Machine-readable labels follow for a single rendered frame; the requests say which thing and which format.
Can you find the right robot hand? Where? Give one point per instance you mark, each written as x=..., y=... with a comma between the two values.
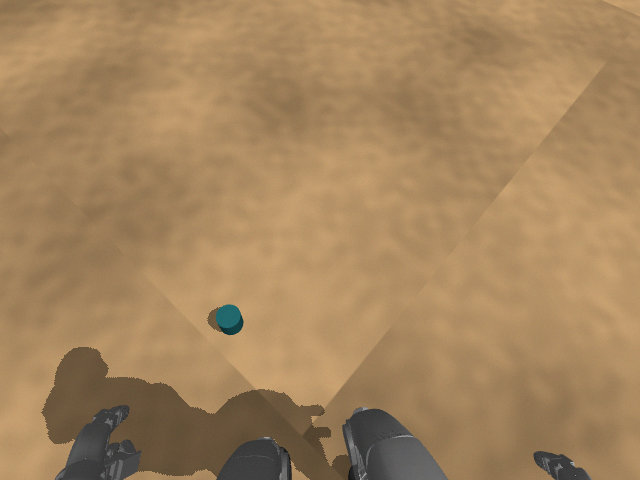
x=560, y=467

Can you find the tin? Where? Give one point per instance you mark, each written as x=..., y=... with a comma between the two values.
x=229, y=319

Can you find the left robot arm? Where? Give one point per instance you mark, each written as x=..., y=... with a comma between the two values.
x=83, y=470

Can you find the left robot hand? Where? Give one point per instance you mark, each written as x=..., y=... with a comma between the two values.
x=120, y=460

